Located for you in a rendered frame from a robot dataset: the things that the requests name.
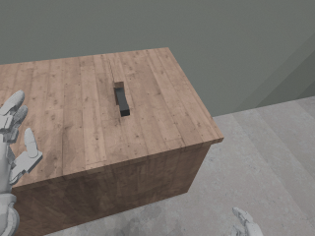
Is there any counter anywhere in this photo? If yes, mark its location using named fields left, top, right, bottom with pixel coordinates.
left=0, top=47, right=224, bottom=236

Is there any robot left hand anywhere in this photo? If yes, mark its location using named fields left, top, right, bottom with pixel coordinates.
left=0, top=89, right=43, bottom=195

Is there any robot left forearm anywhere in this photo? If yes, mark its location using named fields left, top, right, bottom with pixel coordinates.
left=0, top=193, right=20, bottom=236

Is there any robot right hand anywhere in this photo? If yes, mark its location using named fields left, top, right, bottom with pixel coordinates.
left=228, top=206, right=264, bottom=236

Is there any tap lever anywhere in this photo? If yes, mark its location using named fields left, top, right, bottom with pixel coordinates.
left=115, top=88, right=130, bottom=117

